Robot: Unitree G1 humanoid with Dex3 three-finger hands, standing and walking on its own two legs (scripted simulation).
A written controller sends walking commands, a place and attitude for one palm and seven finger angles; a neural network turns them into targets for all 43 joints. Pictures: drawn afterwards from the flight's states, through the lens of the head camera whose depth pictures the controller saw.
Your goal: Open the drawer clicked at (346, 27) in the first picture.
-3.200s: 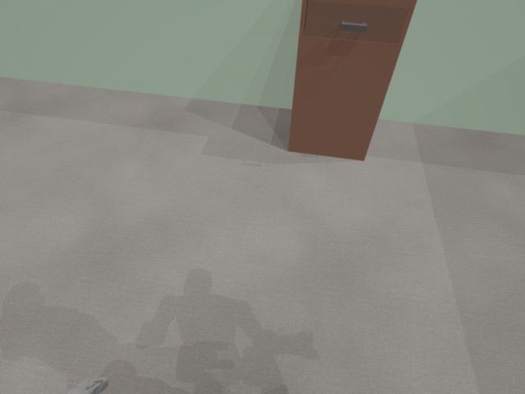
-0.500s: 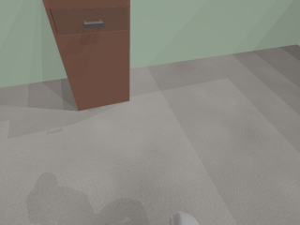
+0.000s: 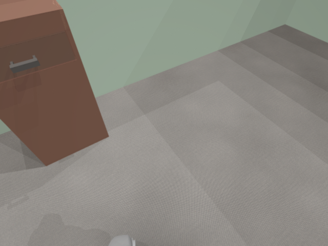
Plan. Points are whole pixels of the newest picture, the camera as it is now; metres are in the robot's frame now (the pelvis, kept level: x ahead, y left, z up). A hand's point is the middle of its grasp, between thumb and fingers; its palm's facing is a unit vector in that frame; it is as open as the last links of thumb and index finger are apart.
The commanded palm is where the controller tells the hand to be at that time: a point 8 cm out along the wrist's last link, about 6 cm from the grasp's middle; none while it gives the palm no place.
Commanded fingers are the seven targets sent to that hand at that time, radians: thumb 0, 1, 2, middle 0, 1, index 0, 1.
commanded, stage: walk to a spot facing it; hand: left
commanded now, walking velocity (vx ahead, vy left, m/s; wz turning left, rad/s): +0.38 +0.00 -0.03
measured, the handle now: (24, 62) +0.79 +0.63 -0.02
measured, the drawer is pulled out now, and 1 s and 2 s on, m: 0.00 0.00 0.00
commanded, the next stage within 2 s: turn to face it in 0.22 s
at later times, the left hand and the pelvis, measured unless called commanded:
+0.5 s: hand (88, 226) +0.20 +0.24 -0.18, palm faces +0.05 -0.99 -0.15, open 7.4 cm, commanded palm none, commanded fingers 0.00 0.90 0.90 -0.20 -0.30 -0.20 -0.30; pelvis +0.20 +0.06 +0.00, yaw -1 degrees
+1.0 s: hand (101, 192) +0.29 +0.21 -0.14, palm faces +0.31 -0.92 -0.26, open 7.4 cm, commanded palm none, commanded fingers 0.00 0.90 0.90 -0.20 -0.30 -0.20 -0.30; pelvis +0.25 +0.00 +0.01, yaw +18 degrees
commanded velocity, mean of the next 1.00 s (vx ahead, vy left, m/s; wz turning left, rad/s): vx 0.08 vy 0.00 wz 0.37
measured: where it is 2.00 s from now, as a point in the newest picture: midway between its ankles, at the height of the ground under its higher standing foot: (155, 239)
